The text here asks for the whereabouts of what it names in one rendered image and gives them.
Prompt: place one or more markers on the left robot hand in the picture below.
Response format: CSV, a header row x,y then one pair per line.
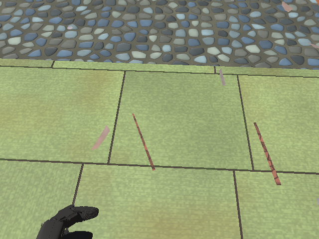
x,y
65,218

